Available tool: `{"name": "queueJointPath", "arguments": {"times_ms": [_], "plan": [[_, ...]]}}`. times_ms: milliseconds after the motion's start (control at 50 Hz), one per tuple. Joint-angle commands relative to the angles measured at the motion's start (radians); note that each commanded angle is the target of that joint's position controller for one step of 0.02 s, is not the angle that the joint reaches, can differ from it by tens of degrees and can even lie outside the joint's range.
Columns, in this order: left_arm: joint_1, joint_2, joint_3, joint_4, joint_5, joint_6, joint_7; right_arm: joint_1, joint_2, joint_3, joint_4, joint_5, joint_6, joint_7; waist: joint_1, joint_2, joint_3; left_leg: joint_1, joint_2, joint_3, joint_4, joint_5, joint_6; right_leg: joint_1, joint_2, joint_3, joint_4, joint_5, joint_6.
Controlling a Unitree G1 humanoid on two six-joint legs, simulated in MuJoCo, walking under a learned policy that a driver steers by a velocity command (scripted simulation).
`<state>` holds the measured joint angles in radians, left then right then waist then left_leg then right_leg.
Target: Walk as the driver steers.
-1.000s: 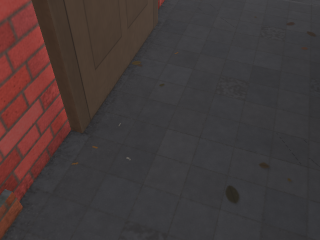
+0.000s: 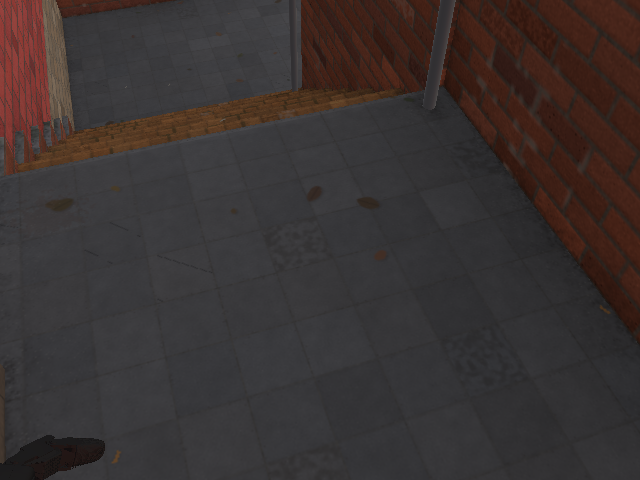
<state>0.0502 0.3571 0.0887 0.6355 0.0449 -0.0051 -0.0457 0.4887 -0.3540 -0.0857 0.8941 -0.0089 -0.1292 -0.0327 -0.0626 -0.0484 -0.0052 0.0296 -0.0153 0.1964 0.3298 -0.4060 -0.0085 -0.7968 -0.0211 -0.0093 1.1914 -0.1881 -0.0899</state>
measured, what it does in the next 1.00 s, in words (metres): walks ahead, turning left: right foot, then left foot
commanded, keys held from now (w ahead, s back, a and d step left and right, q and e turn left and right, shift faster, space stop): w+e+shift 0.16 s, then w+q+shift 0.84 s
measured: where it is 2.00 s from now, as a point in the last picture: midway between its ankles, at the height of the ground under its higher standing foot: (194, 131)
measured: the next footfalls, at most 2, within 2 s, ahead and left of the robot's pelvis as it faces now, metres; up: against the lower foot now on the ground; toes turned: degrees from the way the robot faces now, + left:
right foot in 0.16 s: +0.35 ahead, -0.05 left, +0.00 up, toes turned -14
left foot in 0.58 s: +0.87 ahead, +0.03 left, +0.00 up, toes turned -1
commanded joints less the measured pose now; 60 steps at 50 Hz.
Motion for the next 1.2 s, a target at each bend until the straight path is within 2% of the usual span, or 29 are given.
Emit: {"name": "queueJointPath", "arguments": {"times_ms": [20, 60, 120, 140, 160, 180, 200, 220, 240, 280, 360, 440, 520, 560, 580, 600, 620, 640, 680, 740, 820, 940, 960, 1000, 1020, 1040, 1060, 1100, 1200], "plan": [[-0.079, -0.048, -0.041, -0.122, -0.003, 0.003, -0.036, -0.113, 0.001, 0.026, -0.06, -0.002, -0.03, 0.012, 0.094, 0.119, 0.139, -0.147, 0.206, -0.005, -0.189, 0.674, 0.037, 0.026, -0.019, -0.049, -0.151, 0.145, -0.01], [-0.067, -0.061, -0.053, -0.116, -0.011, 0.006, -0.049, -0.08, -0.014, 0.028, -0.043, -0.003, -0.012, 0.015, 0.111, 0.111, 0.172, -0.227, 0.191, 0.078, -0.163, 1.058, 0.014, 0.236, 0.064, -0.164, -0.259, 0.152, -0.073], [0.148, 0.025, -0.013, -0.037, -0.01, -0.002, -0.035, -0.061, -0.139, -0.003, -0.076, 0.015, 0.002, -0.008, 0.251, 0.186, 0.007, -0.234, 0.242, 0.057, 0.23, 1.586, -0.013, 0.616, 0.189, -0.205, -0.266, 0.097, -0.13], [0.343, 0.081, 0.015, 0.023, 0.0, 0.001, -0.013, -0.115, -0.188, -0.018, -0.106, 0.017, 0.007, -0.014, 0.355, 0.166, -0.082, -0.325, 0.27, 0.017, 0.513, 1.613, -0.013, 0.869, 0.199, -0.167, -0.306, 0.033, -0.165], [0.443, 0.104, 0.029, 0.073, -0.015, -0.004, 0.005, -0.148, -0.198, -0.023, -0.101, 0.011, 0.012, -0.007, 0.416, 0.092, -0.106, -0.513, 0.183, 0.017, 0.901, 1.013, -0.008, 1.109, 0.127, -0.015, -0.515, 0.091, -0.221], [0.355, 0.146, 0.045, 0.09, -0.032, 0.002, 0.026, -0.14, -0.077, 0.0, -0.149, -0.003, 0.013, 0.01, 0.28, -0.107, -0.103, -0.694, 0.001, 0.014, 1.315, -0.058, 0.017, 1.152, 0.01, 0.204, -0.516, 0.298, -0.231], [0.308, 0.198, 0.032, 0.025, 0.004, -0.003, 0.035, 0.013, -0.018, 0.026, -0.225, 0.034, 0.013, 0.006, 0.156, -0.097, -0.376, -0.845, 0.057, -0.215, 1.464, -0.158, 0.026, 1.379, -0.248, 0.611, -0.574, 0.415, -0.404], [0.378, 0.16, 0.028, 0.036, 0.009, -0.004, 0.058, -0.112, -0.07, 0.032, -0.248, 0.02, -0.001, 0.007, 0.233, 0.026, -0.359, -0.907, 0.045, -0.258, 1.424, -0.041, 0.027, 1.26, -0.253, 0.781, -0.814, -0.003, -0.385], [0.339, 0.127, 0.019, 0.091, 0.011, -0.025, 0.068, -0.139, -0.049, 0.041, -0.238, 0.015, 0.005, 0.006, 0.173, 0.109, -0.13, -0.956, 0.098, -0.26, 1.355, -0.007, 0.039, 1.049, -0.267, 0.709, -0.907, -0.159, -0.343], [0.308, 0.052, -0.007, 0.14, 0.014, -0.073, 0.062, -0.138, -0.006, 0.054, -0.212, -0.025, 0.051, 0.012, 0.075, 0.205, 0.035, -0.833, 0.14, -0.301, 1.283, -0.001, 0.051, 0.689, -0.254, 0.529, -0.93, 0.001, -0.286], [0.234, 0.015, -0.024, 0.195, -0.009, -0.124, 0.037, -0.25, 0.028, 0.058, -0.244, -0.006, 0.102, 0.041, -0.005, 0.075, 0.224, -0.761, 0.183, -0.32, 0.892, 0.091, 0.052, 0.368, -0.125, 0.153, -1.08, 0.143, -0.143], [0.265, 0.047, -0.017, 0.219, -0.052, -0.166, 0.037, -0.352, 0.08, 0.077, -0.249, 0.005, 0.066, 0.095, 0.035, 0.074, 0.163, -0.512, 0.121, -0.15, 0.43, 0.638, 0.113, 0.466, -0.044, -0.076, -1.2, 0.421, -0.082], [0.349, 0.127, 0.009, 0.22, -0.021, -0.144, 0.069, -0.337, 0.014, 0.055, -0.189, -0.015, 0.058, 0.103, 0.058, -0.04, 0.039, -0.485, -0.044, -0.006, 0.265, 0.593, 0.142, 0.932, -0.106, -0.156, -1.007, 1.136, 0.011], [0.296, 0.15, 0.014, 0.197, 0.015, -0.098, 0.088, -0.042, -0.057, 0.019, -0.101, -0.005, 0.063, 0.082, -0.111, -0.101, -0.115, -0.171, -0.137, -0.001, 0.329, 0.41, 0.175, 0.908, -0.137, -0.153, -0.569, 1.409, 0.036], [0.221, 0.165, 0.017, 0.171, 0.019, -0.082, 0.096, 0.157, -0.099, -0.005, -0.047, -0.008, 0.07, 0.067, -0.234, -0.07, -0.159, 0.018, -0.103, -0.084, 0.252, 0.347, 0.211, 0.782, -0.104, -0.16, -0.203, 1.269, 0.043], [0.227, 0.023, -0.019, 0.148, 0.03, -0.099, 0.078, 0.167, -0.152, -0.023, -0.02, -0.005, 0.086, 0.047, -0.15, 0.153, -0.146, 0.235, 0.033, -0.27, 0.379, 0.415, 0.273, 0.434, 0.046, -0.123, 0.229, 0.125, 0.063], [0.309, -0.041, -0.05, 0.054, -0.044, -0.12, 0.058, 0.091, -0.247, -0.043, -0.05, -0.022, 0.095, 0.041, -0.021, 0.48, -0.348, 0.529, 0.26, -0.863, 0.175, 0.229, 0.502, 0.015, 0.16, 0.041, 0.579, -0.354, 0.114], [0.227, 0.016, -0.061, 0.041, -0.019, -0.141, 0.059, 0.045, -0.181, -0.044, -0.083, -0.011, 0.101, 0.037, -0.068, 0.19, -0.364, 0.459, 0.252, -0.972, 0.002, 0.104, 0.467, -0.018, 0.098, 0.115, 0.522, -0.194, 0.066], [0.152, 0.026, -0.068, 0.025, -0.006, -0.149, 0.053, -0.011, -0.101, -0.025, -0.06, -0.002, 0.102, 0.039, 0.008, -0.019, -0.099, 0.08, 0.191, -0.82, -0.066, 0.106, 0.365, 0.066, -0.002, 0.115, 0.301, -0.105, 0.052], [0.115, -0.01, -0.088, -0.016, 0.029, -0.085, 0.044, -0.035, -0.063, -0.004, -0.067, 0.0, 0.074, 0.039, 0.085, -0.032, 0.021, -0.239, 0.099, -0.674, -0.089, 0.189, 0.356, 0.14, -0.058, 0.102, 0.136, -0.192, 0.093], [-0.077, -0.017, -0.111, -0.111, 0.004, -0.074, 0.036, -0.062, -0.095, -0.013, -0.099, 0.005, 0.049, 0.038, 0.058, 0.054, 0.132, -0.467, 0.019, -0.578, -0.197, 0.257, 0.319, 0.24, -0.081, 0.036, -0.299, 0.045, 0.142], [-0.095, 0.015, -0.097, -0.129, -0.022, -0.085, 0.038, -0.043, -0.146, -0.043, -0.124, 0.016, 0.062, 0.036, 0.0, 0.108, 0.037, -0.237, 0.028, -0.601, -0.037, 0.642, 0.214, 0.461, 0.014, 0.027, -0.645, 0.248, 0.117], [-0.006, 0.049, -0.08, -0.104, -0.021, -0.089, 0.044, -0.053, -0.168, -0.048, -0.129, 0.01, 0.065, 0.033, 0.04, 0.107, -0.022, -0.185, 0.03, -0.609, 0.08, 0.765, 0.195, 0.552, 0.043, 0.033, -0.651, 0.16, 0.106], [0.383, 0.138, -0.031, -0.018, -0.019, -0.095, 0.076, -0.145, -0.178, -0.047, -0.155, -0.003, 0.057, 0.038, 0.257, 0.067, -0.219, -0.317, -0.024, -0.549, 0.566, 0.775, 0.147, 0.97, -0.014, 0.067, -0.588, -0.042, 0.079], [0.583, 0.203, -0.01, 0.011, 0.004, -0.095, 0.095, -0.156, -0.012, -0.004, -0.191, -0.014, 0.044, 0.033, 0.293, -0.145, -0.343, -0.498, -0.091, -0.463, 0.947, 0.091, 0.152, 1.175, -0.281, 0.36, -0.628, -0.427, 0.074], [0.414, 0.272, 0.005, -0.018, 0.016, -0.086, 0.089, -0.008, 0.041, 0.024, -0.267, 0.048, 0.046, 0.038, 0.112, -0.452, -0.422, -0.742, -0.144, -0.378, 1.145, -0.111, 0.124, 1.217, -0.481, 1.003, -0.936, -0.55, -0.027], [0.283, 0.151, -0.005, -0.041, 0.004, -0.076, 0.085, -0.085, -0.039, 0.019, -0.223, 0.005, 0.069, 0.023, 0.116, -0.207, -0.246, -0.843, -0.046, -0.337, 1.202, 0.012, 0.13, 1.071, -0.429, 0.917, -0.935, -0.627, -0.057], [0.278, 0.029, -0.031, 0.0, 0.001, -0.075, 0.073, -0.218, -0.06, 0.009, -0.236, -0.023, 0.09, 0.044, 0.134, 0.027, -0.068, -0.819, 0.033, -0.295, 1.124, 0.124, 0.123, 0.849, -0.319, 0.515, -0.891, -0.321, -0.033], [0.361, -0.025, -0.052, 0.125, -0.028, -0.119, 0.07, -0.308, 0.031, 0.036, -0.341, -0.031, 0.156, 0.072, 0.054, -0.058, 0.035, -0.853, 0.094, -0.28, 1.012, 0.177, 0.107, 0.697, -0.257, 0.099, -0.892, 0.251, 0.029]]}}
